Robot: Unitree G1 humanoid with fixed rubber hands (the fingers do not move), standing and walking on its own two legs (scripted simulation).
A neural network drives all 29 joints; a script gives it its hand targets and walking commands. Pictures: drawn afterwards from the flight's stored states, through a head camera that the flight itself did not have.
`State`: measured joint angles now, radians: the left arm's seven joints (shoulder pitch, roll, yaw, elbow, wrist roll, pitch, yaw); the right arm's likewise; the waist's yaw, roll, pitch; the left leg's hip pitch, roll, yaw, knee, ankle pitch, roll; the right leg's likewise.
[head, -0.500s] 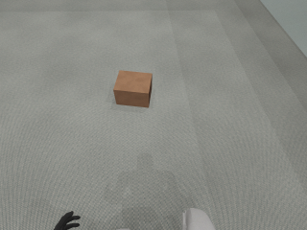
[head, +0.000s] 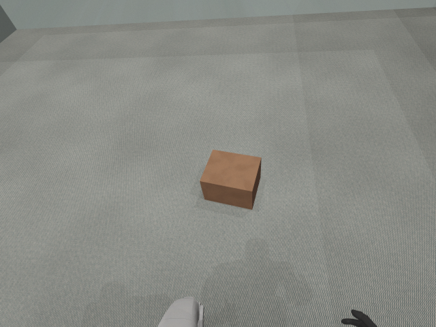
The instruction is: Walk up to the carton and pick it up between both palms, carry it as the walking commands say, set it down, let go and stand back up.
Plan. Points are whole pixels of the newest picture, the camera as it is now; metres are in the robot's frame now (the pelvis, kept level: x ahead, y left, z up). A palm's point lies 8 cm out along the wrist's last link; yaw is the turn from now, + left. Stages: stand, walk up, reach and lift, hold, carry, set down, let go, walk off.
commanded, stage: walk up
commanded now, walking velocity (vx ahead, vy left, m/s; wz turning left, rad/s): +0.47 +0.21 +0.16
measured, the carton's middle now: (232, 179) +0.91 +0.05 -0.69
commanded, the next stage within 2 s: none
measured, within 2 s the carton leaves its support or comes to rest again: neither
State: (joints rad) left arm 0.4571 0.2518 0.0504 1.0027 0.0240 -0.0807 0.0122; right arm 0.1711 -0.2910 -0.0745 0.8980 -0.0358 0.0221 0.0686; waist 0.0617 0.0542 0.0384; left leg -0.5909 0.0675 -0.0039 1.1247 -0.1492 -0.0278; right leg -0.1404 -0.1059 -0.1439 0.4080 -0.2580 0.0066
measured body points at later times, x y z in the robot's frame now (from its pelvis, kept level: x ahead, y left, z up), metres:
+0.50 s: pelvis +0.19 +0.10 +0.00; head +0.22 +0.14 +0.45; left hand +0.26 +0.35 -0.16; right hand +0.21 -0.17 -0.12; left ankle +0.21 +0.19 -0.75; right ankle +0.21 -0.06 -0.66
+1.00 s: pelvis +0.28 +0.07 +0.00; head +0.33 +0.05 +0.44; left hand +0.32 +0.34 -0.14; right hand +0.36 -0.19 -0.16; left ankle +0.28 +0.21 -0.67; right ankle +0.30 -0.06 -0.75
